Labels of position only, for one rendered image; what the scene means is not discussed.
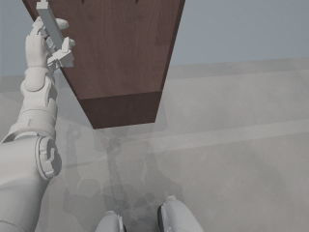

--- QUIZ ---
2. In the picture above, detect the robot left upper arm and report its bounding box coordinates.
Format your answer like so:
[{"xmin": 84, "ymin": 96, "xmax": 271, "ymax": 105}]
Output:
[{"xmin": 0, "ymin": 135, "xmax": 62, "ymax": 232}]

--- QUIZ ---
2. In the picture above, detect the robot left shin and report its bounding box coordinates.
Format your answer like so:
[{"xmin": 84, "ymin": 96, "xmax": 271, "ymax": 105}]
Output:
[{"xmin": 105, "ymin": 211, "xmax": 116, "ymax": 217}]

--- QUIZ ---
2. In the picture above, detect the left robot hand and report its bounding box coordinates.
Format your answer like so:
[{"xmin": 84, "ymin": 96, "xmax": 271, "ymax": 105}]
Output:
[{"xmin": 25, "ymin": 16, "xmax": 75, "ymax": 75}]

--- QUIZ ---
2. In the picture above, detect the handle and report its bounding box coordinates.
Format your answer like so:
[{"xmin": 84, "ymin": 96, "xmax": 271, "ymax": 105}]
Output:
[{"xmin": 36, "ymin": 0, "xmax": 73, "ymax": 68}]

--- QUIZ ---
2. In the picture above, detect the robot left forearm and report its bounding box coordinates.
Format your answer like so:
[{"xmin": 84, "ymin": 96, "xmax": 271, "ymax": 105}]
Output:
[{"xmin": 0, "ymin": 67, "xmax": 58, "ymax": 144}]

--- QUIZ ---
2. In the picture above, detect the robot right thigh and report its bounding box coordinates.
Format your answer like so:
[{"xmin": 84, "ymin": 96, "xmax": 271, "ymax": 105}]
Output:
[{"xmin": 160, "ymin": 200, "xmax": 204, "ymax": 232}]

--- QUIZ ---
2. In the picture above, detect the cupboard door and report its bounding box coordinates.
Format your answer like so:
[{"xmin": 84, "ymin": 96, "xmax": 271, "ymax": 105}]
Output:
[{"xmin": 27, "ymin": 0, "xmax": 181, "ymax": 100}]

